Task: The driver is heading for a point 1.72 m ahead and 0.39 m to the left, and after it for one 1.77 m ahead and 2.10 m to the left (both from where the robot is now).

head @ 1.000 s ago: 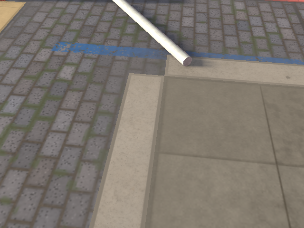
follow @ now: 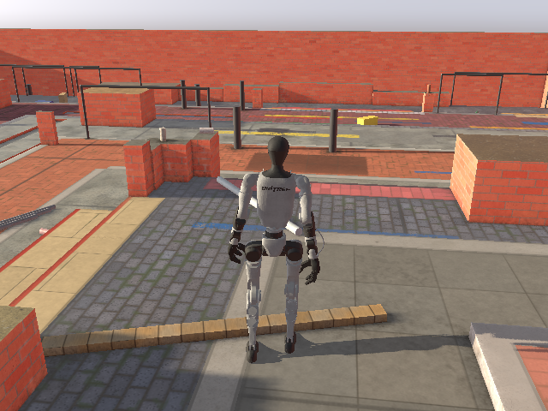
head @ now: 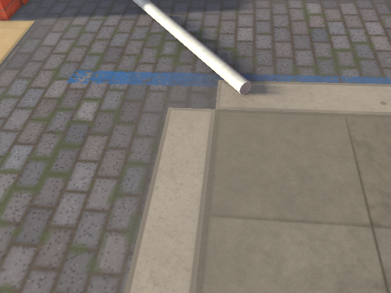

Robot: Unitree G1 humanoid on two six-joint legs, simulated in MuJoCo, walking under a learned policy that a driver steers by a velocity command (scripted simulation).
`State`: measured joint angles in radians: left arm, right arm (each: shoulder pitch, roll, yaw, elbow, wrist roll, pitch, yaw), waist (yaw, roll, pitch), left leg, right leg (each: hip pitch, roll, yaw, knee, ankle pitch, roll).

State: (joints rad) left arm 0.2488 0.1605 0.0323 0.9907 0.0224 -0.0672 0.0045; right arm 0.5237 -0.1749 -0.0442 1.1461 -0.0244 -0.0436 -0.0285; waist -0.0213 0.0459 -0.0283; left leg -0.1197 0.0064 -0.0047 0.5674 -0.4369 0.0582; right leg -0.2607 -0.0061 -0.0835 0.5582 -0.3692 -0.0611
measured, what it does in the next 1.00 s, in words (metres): walks ahead: left foot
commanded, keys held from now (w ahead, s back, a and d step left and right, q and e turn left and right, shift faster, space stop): w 1.00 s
